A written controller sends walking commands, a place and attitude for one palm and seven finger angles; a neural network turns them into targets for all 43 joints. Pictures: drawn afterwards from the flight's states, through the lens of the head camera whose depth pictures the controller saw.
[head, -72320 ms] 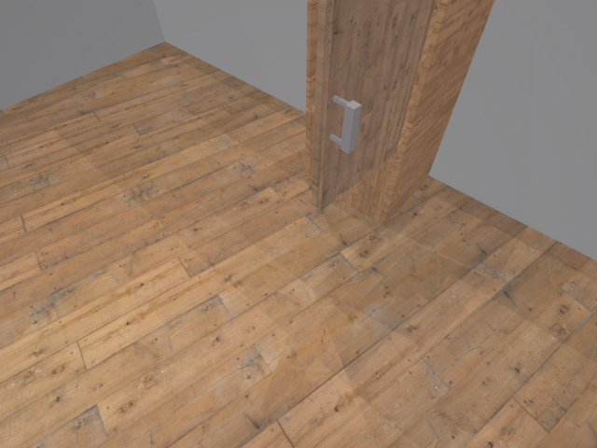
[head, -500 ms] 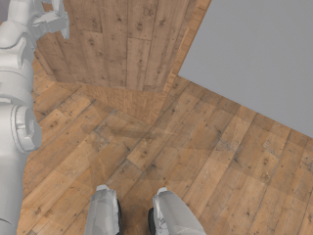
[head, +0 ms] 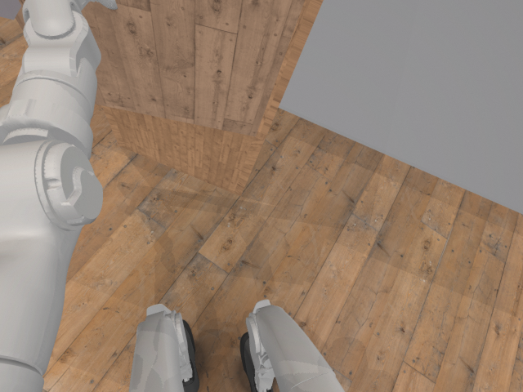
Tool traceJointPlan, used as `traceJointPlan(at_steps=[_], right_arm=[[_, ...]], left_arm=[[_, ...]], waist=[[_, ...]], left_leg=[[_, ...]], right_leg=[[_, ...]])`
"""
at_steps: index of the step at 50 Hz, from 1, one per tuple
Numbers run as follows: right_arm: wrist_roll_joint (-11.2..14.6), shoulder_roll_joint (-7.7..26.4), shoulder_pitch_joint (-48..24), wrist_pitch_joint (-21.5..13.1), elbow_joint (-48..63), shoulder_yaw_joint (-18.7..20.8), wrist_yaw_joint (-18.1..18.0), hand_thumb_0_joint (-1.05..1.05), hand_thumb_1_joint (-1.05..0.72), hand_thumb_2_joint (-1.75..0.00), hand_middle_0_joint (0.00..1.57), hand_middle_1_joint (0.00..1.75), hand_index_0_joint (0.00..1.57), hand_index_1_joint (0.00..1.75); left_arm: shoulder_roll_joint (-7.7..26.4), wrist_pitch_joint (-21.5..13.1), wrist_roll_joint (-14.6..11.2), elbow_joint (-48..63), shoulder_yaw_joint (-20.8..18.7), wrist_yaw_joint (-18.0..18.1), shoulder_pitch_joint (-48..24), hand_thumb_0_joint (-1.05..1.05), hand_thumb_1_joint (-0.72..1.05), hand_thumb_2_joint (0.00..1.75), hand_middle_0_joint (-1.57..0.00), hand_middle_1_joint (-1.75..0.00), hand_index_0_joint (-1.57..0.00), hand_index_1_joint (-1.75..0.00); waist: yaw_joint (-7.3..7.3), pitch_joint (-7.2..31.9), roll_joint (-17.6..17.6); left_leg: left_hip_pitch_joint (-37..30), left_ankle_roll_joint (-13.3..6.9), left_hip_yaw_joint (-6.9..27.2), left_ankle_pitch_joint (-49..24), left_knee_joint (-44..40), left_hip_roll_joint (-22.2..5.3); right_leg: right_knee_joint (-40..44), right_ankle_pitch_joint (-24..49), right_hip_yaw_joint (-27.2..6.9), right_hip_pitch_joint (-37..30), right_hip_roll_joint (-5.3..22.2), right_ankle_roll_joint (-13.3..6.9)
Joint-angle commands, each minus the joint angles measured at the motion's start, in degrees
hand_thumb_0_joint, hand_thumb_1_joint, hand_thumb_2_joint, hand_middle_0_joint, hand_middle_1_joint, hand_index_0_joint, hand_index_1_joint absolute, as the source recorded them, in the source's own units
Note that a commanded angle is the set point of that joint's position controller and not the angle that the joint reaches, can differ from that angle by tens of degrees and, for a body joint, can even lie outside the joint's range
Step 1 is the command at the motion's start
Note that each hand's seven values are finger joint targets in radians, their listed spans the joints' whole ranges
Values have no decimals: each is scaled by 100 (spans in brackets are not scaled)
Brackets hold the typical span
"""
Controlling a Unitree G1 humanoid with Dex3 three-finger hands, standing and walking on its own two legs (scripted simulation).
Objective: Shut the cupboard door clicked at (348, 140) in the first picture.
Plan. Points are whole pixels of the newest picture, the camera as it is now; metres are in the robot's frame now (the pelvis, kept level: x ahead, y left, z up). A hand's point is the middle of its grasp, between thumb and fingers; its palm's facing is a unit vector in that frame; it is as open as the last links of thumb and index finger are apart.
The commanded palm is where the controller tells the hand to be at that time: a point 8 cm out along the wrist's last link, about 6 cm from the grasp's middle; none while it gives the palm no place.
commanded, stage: pull the fist back off the door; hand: left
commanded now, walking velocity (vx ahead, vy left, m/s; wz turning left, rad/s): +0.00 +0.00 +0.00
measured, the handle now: out of the picture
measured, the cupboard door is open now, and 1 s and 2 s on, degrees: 14 13 13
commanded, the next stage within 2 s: draw the hand back to the body in 0.68 s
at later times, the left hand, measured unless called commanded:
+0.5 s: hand (117, 14) +0.58 +0.10 +0.12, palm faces +0.18 -0.98 -0.03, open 3.1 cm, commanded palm +0.53 +0.13 +0.12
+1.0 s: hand (101, 36) +0.51 +0.11 +0.15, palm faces +0.16 -0.99 -0.04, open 3.1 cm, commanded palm +0.46 +0.16 +0.16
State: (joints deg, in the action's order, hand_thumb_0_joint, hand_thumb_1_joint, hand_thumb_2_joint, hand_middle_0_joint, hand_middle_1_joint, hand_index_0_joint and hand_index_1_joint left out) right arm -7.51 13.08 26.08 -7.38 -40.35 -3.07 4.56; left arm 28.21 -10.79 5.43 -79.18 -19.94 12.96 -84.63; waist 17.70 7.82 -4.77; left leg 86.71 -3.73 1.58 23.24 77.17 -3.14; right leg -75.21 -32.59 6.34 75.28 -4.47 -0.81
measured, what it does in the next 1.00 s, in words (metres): rises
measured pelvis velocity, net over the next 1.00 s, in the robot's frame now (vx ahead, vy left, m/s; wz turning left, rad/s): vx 0.05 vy -0.04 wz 0.05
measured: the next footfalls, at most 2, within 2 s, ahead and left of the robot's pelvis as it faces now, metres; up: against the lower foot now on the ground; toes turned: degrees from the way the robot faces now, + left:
none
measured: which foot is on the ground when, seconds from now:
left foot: down 0.00-1.00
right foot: down 0.00-1.00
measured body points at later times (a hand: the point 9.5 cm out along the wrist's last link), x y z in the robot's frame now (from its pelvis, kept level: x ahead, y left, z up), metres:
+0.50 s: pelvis +0.04 -0.03 +0.05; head +0.18 -0.01 +0.48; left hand +0.56 +0.15 +0.13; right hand +0.01 -0.28 -0.06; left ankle +0.09 +0.08 -0.59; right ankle +0.02 -0.12 -0.59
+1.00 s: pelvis +0.05 -0.04 +0.07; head +0.14 -0.05 +0.51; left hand +0.49 +0.16 +0.16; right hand +0.11 -0.28 -0.06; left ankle +0.09 +0.08 -0.59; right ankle +0.02 -0.12 -0.59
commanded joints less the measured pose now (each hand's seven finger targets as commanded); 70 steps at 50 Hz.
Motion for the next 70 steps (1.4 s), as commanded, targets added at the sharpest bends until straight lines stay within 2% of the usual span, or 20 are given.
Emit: traceJointPlan(at_steps=[1,3,8,12,20,22,29,32,37,39,43,45,52,55,58,61,65,66,68,70], right_arm=[[-93,1378,1622,193,-19,612,268,0,-90,-90,20,30,20,30],[-13,1378,1603,290,84,624,297,0,-90,-90,20,30,20,30],[195,1364,1526,429,253,562,181,0,-90,-90,20,30,20,30],[234,1268,1488,469,343,552,129,0,-90,-90,20,30,20,30],[295,1103,1335,634,324,709,203,0,-90,-90,20,30,20,30],[323,1106,1250,701,344,743,179,0,-90,-90,20,30,20,30],[371,978,794,756,495,788,108,0,-90,-90,20,30,20,30],[402,941,634,795,465,798,98,0,-90,-90,20,30,20,30],[494,956,452,916,472,783,-8,0,-90,-90,20,30,20,30],[487,942,425,894,488,785,-39,0,-90,-90,20,30,20,30],[534,939,218,904,712,766,-59,0,-90,-90,20,30,20,30],[584,913,166,915,833,734,-56,0,-90,-90,20,30,20,30],[854,875,-144,979,1221,665,-243,0,-90,-90,20,30,20,30],[912,836,-349,861,1268,645,-331,0,-90,-90,20,30,20,30],[949,825,-526,746,1237,621,-381,0,-90,-90,20,30,20,30],[1030,833,-762,666,1249,580,-443,0,-90,-90,20,30,20,30],[1128,835,-1160,515,1449,528,-539,0,-90,-90,20,30,20,30],[1128,715,-1349,733,1578,548,-631,0,-90,-90,20,30,20,30],[1136,709,-1549,787,1710,511,-748,0,-90,-90,20,30,20,30],[1121,718,-1751,789,1706,447,-853,0,-90,-90,20,30,20,30]], left_arm=[[797,-788,922,1408,242,627,-3267,0,90,90,-130,-150,-130,-150],[853,-841,831,1411,253,380,-2985,0,90,90,-130,-150,-130,-150],[821,-733,82,1320,0,-289,-2097,0,90,90,-130,-150,-130,-150],[859,-1019,-249,1713,-328,-361,-1385,0,90,90,-130,-150,-130,-150],[-251,-1595,-316,1931,299,-391,95,0,90,90,-130,-150,-130,-150],[-255,-1608,-415,1977,250,-408,246,0,90,90,-130,-150,-130,-150],[-281,-2200,-607,3251,216,-429,734,0,90,90,-130,-150,-130,-150],[-525,-2268,-504,3231,501,-472,851,0,90,90,-130,-150,-130,-150],[-682,-1968,-597,2629,654,-579,763,0,90,90,-130,-150,-130,-150],[-799,-1968,-719,2761,705,-640,470,0,90,90,-130,-150,-130,-150],[-523,-2058,-876,3225,391,-780,1421,0,90,90,-130,-150,-130,-150],[-469,-2015,-902,3484,348,-844,2016,0,90,90,-130,-150,-130,-150],[-552,-1386,-1262,4532,396,-950,3210,0,90,90,-130,-150,-130,-150],[-566,-1464,-1365,5373,516,-1055,3572,0,90,90,-130,-150,-130,-150],[-671,-1449,-1400,5612,743,-1221,4135,0,90,90,-130,-150,-130,-150],[-801,-1215,-1489,5632,969,-1418,4630,0,90,90,-127,-147,-127,-147],[-816,-811,-1778,6283,1003,-1614,5315,0,90,90,-116,-135,-116,-135],[-475,-693,-1171,6832,1342,-1320,5446,0,90,90,-113,-132,-113,-132],[-540,-474,-1165,7444,1338,-1073,5687,0,90,90,-108,-126,-108,-126],[-217,-335,-1104,7825,1082,-903,6041,0,90,90,-102,-120,-102,-120]], waist=[[415,3476,-1632],[310,3524,-1601],[40,3344,-1072],[-209,3259,-738],[-372,2663,-241],[-410,2595,-27],[-753,3235,-204],[-664,3075,-12],[-504,2618,468],[-501,2780,380],[-1024,3427,-11],[-1201,3447,-86],[-1288,2174,1054],[-1407,2154,668],[-1412,1582,519],[-1427,1081,296],[-1614,990,193],[-1614,1074,180],[-1586,867,298],[-1663,758,398]], left_leg=[[-5333,367,1517,-416,-1080,-309],[-5253,330,1323,-437,-1172,-230],[-4917,232,932,-533,-1403,-88],[-4768,184,634,-1012,-1434,-38],[-4723,166,213,-1569,-1502,113],[-4587,140,133,-1548,-1493,165],[-5013,152,-33,-2219,-1401,284],[-4995,136,-58,-2173,-1354,298],[-4556,113,-59,-1594,-1420,334],[-4715,101,-50,-1669,-1418,355],[-5430,166,-58,-2170,-1665,333],[-5714,170,-86,-2384,-1824,318],[-5376,77,-254,-1425,-2613,351],[-5881,80,-259,-1525,-2855,346],[-6155,87,-227,-1303,-3092,301],[-6327,104,-191,-931,-3343,276],[-6620,114,-168,-793,-3677,277],[-7077,156,-161,-780,-4014,282],[-7287,132,-96,-757,-4251,255],[-7469,115,-65,-871,-4450,232]], right_leg=[[985,743,-115,807,79,-90],[1155,780,-153,387,30,-128],[1597,902,-228,-611,-68,-122],[1807,1228,-327,-1255,-87,-81],[2031,2253,-475,-2011,-31,-17],[2094,2499,-567,-2267,2,24],[1907,3985,-768,-3056,137,113],[1914,4214,-810,-2999,186,205],[2114,3992,-975,-3033,265,344],[2094,3977,-973,-3022,273,320],[2091,3993,-824,-3401,200,152],[2157,4031,-763,-3523,159,121],[3042,3809,-933,-4474,192,368],[3195,3671,-890,-4619,178,308],[3438,2899,-774,-4345,121,211],[3719,2138,-742,-4148,131,167],[3970,1767,-671,-4409,161,94],[4308,1762,-918,-4567,303,39],[4486,1667,-794,-4698,278,27],[4632,1767,-752,-4962,285,2]])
